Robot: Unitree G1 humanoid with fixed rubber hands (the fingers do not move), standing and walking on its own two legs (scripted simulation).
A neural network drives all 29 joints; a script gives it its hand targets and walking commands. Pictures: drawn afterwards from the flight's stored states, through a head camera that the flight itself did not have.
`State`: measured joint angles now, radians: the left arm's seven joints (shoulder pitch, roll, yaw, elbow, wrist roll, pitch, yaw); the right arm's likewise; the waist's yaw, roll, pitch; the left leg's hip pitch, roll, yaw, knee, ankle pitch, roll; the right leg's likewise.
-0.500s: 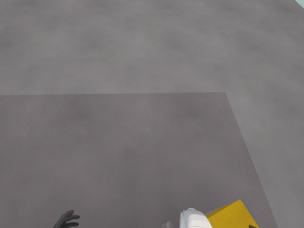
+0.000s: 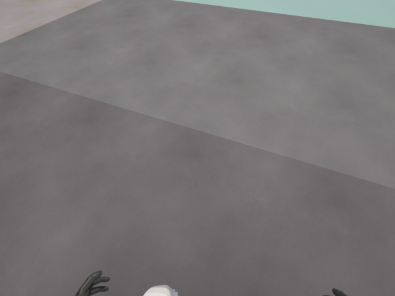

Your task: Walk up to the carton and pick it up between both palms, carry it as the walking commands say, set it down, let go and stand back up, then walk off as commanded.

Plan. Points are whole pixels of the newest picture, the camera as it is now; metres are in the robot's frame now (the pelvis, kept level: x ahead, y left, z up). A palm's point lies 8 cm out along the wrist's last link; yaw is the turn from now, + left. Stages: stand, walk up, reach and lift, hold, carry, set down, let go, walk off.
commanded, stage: walk off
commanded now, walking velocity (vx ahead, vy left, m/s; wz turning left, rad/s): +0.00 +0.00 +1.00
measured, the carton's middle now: out of the picture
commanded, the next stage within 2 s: stand in 1.76 s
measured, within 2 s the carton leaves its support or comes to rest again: neither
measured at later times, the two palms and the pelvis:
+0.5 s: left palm out of the picture +0.07 +0.35 -0.12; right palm (287, 275) +0.20 -0.17 -0.11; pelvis +0.03 +0.05 +0.00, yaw +26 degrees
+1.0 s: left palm out of the picture -0.09 +0.26 -0.09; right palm (223, 207) +0.37 -0.04 -0.13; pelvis +0.08 +0.04 +0.00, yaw +56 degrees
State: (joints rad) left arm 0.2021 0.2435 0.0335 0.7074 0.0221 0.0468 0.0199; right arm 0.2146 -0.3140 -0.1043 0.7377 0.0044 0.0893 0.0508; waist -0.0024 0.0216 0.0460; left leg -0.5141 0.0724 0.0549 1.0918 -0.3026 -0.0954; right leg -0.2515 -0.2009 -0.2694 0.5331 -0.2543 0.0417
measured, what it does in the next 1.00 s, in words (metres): steps on the spot, turning left: left foot, then right foot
